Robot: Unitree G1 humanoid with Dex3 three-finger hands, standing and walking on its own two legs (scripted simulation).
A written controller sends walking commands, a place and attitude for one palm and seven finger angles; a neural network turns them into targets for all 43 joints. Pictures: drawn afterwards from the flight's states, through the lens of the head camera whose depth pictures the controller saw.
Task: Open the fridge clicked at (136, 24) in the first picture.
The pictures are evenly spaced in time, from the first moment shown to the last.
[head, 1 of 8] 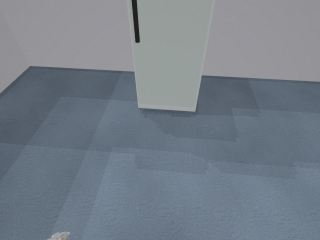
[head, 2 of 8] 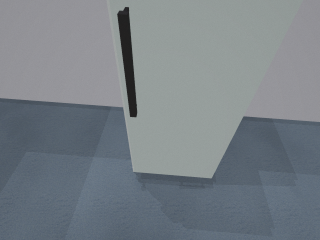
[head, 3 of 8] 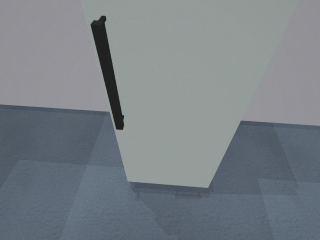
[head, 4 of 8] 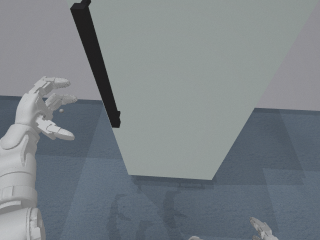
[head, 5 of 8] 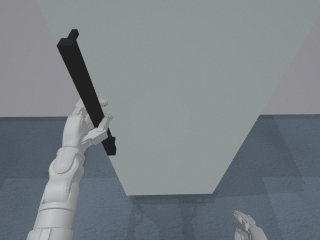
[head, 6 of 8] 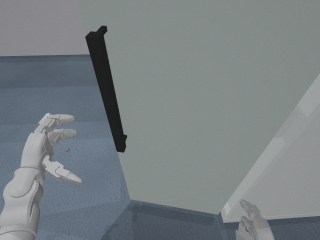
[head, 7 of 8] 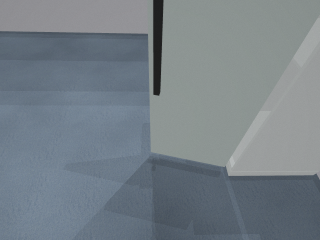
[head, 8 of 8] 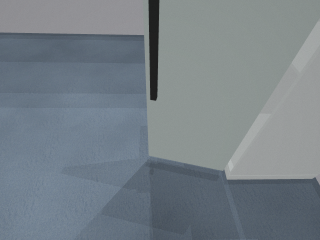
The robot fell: no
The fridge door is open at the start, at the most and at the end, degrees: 0 81 77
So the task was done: yes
